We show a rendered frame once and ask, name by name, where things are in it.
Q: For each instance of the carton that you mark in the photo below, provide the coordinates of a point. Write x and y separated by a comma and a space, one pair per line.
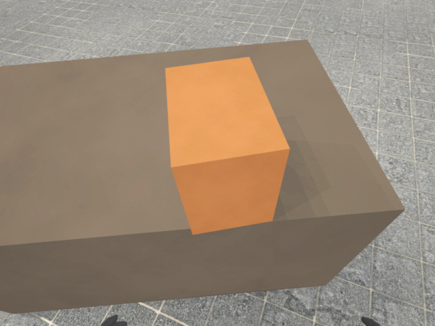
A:
228, 152

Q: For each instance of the pedestal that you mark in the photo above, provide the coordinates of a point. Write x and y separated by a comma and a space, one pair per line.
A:
90, 213

